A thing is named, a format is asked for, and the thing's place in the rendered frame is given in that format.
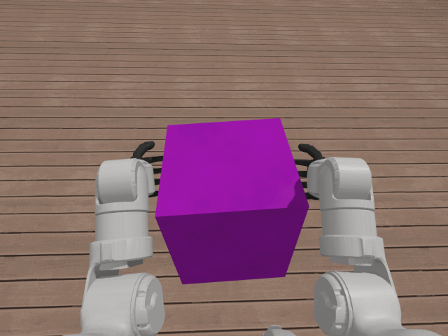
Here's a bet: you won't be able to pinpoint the robot left forearm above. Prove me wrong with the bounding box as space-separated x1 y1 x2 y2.
80 158 155 329

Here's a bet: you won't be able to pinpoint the right robot shin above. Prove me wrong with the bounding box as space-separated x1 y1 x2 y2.
266 325 281 332

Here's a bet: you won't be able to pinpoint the carton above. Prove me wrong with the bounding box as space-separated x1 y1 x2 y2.
155 118 309 284

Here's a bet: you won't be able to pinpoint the robot left hand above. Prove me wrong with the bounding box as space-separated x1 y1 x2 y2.
130 141 163 197

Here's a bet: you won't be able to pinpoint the robot right forearm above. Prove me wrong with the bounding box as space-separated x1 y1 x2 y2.
307 157 401 320

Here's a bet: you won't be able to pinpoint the right robot upper arm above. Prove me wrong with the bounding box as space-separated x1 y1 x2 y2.
314 271 441 336

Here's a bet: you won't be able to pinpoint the robot right hand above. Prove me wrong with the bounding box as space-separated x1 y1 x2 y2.
294 143 325 200

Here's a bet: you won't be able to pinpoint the left robot upper arm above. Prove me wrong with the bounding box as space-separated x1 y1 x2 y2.
63 272 165 336

